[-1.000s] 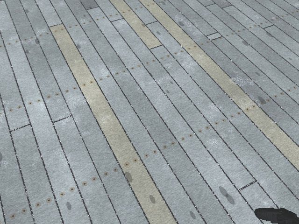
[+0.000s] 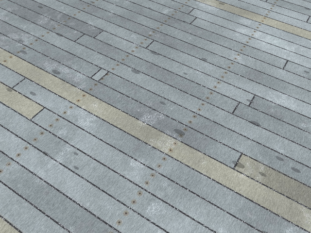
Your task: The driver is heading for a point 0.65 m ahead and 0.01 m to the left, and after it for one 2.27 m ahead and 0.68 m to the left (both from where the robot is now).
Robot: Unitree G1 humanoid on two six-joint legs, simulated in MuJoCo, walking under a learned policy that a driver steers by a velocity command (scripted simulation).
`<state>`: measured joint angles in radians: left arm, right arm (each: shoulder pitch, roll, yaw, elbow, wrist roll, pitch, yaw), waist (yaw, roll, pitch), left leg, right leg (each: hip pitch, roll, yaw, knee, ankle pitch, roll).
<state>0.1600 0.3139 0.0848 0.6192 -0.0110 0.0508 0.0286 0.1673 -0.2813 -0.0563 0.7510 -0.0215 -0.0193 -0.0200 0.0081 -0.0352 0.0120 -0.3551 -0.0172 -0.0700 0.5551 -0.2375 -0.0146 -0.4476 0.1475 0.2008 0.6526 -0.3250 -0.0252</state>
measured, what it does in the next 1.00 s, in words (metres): steps on the spot: right foot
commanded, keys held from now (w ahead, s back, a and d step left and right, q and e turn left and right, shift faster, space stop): no key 0.76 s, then w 0.24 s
